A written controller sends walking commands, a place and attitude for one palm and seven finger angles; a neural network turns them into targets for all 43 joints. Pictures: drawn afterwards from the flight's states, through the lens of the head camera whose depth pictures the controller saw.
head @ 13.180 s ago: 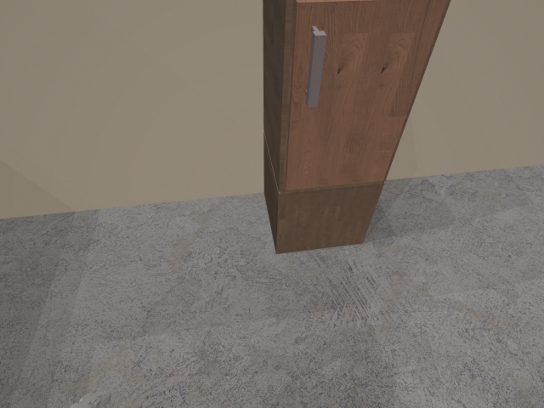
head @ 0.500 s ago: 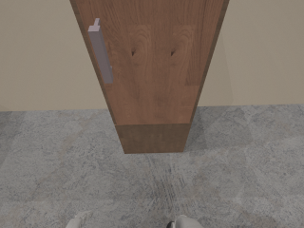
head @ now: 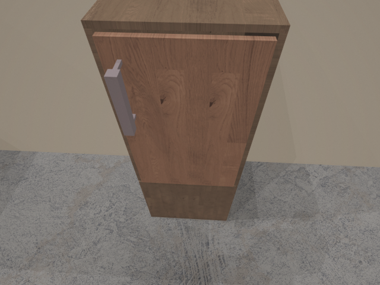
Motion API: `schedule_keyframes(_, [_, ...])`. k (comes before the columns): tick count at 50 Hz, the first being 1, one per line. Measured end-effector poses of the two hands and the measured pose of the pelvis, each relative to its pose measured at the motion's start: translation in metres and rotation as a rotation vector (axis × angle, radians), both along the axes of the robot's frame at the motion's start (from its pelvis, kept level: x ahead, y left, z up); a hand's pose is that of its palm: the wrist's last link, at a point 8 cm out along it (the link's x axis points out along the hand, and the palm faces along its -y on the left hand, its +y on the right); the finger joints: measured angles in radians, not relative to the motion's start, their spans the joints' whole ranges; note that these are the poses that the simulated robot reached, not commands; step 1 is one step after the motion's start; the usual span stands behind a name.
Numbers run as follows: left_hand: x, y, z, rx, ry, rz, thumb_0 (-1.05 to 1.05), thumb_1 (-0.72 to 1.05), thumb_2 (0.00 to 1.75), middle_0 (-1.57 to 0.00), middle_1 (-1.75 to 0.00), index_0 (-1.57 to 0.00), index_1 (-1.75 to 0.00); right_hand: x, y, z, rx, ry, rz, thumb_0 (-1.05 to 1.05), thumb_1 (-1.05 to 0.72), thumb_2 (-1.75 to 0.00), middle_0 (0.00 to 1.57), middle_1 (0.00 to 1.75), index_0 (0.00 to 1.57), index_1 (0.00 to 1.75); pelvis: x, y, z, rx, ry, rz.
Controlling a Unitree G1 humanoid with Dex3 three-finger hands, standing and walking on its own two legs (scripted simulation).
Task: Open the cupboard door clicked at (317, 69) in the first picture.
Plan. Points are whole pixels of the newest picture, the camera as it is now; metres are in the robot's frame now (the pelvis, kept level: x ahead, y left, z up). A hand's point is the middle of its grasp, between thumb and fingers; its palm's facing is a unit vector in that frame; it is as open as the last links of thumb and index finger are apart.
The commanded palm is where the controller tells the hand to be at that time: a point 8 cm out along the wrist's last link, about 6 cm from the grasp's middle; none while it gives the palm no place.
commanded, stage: come to a stop and stand still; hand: left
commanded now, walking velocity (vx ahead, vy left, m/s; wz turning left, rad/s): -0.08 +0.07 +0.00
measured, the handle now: (124, 99) +0.48 +0.20 +0.11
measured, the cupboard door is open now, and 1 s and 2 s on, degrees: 0 0 0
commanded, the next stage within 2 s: look again from close up in 0.96 s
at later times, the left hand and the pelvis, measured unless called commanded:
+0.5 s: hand out of the picture +0.01 +0.28 -0.15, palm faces +0.02 -0.96 -0.28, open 7.4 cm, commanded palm none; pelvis -0.05 +0.08 +0.00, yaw -2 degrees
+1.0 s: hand out of the picture -0.08 +0.28 -0.17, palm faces +0.01 -0.98 -0.18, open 7.4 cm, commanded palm none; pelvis -0.06 +0.11 +0.01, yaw -1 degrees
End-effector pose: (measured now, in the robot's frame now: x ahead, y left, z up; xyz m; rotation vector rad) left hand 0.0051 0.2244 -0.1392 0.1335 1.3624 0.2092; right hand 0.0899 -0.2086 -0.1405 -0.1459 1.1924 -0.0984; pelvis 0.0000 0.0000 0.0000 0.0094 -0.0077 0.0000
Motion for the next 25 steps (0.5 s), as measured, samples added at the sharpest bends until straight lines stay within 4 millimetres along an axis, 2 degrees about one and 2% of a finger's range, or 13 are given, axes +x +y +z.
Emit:
schedule_keyframes(8, [-0.02, 0.016, 0.012, 0.037, 0.033, 0.007, 0.0, 0.91, 0.9, -0.2, -0.3, -0.2, -0.3, -0.031, -0.001, 0.0, 0.002, 0.105, -0.026, 0.0, -0.91, -0.9, 0.2, 0.3, 0.2, 0.3, -0.006, 0.008, 0.007, 0.033, 0.008, -0.008])
schedule_keyframes(13, [-0.027, 0.035, 0.023, 0.058, 0.014, -0.074, 0.0, 0.91, 0.9, -0.2, -0.3, -0.2, -0.3, -0.042, 0.003, 0.006, 0.004, 0.011, -0.099, 0.0, -0.91, -0.9, 0.19, 0.3, 0.2, 0.3, -0.019, 0.029, 0.01, 0.036, 0.012, -0.057])
schedule_keyframes(16, [-0.024, 0.054, 0.024, 0.078, -0.018, -0.101, 0.0, 0.9, 0.9, -0.2, -0.3, -0.2, -0.3, -0.047, 0.015, 0.005, 0.006, -0.041, -0.103, 0.0, -0.91, -0.9, 0.19, 0.3, 0.2, 0.3, -0.028, 0.044, 0.007, 0.024, -0.004, -0.046])
schedule_keyframes(19, [-0.017, 0.076, 0.017, 0.085, -0.082, -0.093, 0.0, 0.9, 0.9, -0.2, -0.3, -0.2, -0.3, -0.058, 0.033, 0.001, 0.003, -0.064, -0.071, 0.0, -0.91, -0.9, 0.19, 0.3, 0.2, 0.3, -0.038, 0.058, -0.001, -0.006, -0.022, -0.021])
schedule_keyframes(22, [-0.009, 0.094, 0.015, 0.077, -0.139, -0.076, 0.0, 0.9, 0.9, -0.2, -0.3, -0.2, -0.3, -0.077, 0.051, 0.0, 0.0, -0.042, -0.039, 0.0, -0.91, -0.9, 0.19, 0.3, 0.2, 0.3, -0.047, 0.071, -0.002, -0.01, -0.042, -0.025])
schedule_keyframes(25, [-0.004, 0.104, 0.019, 0.069, -0.169, -0.095, 0.0, 0.91, 0.9, -0.2, -0.3, -0.2, -0.3, -0.096, 0.061, 0.003, -0.011, -0.028, -0.05, 0.0, -0.93, -0.9, 0.2, 0.3, 0.2, 0.3, -0.053, 0.083, 0.001, -0.011, -0.04, -0.037])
